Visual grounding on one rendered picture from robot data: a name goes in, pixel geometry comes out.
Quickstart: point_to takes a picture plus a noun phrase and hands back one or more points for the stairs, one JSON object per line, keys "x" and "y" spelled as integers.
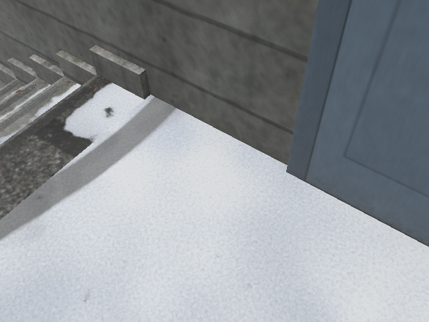
{"x": 22, "y": 103}

